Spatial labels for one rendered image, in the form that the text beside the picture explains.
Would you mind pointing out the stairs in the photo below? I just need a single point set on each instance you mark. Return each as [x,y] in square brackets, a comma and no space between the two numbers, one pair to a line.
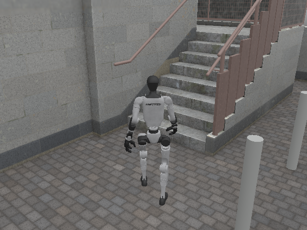
[191,91]

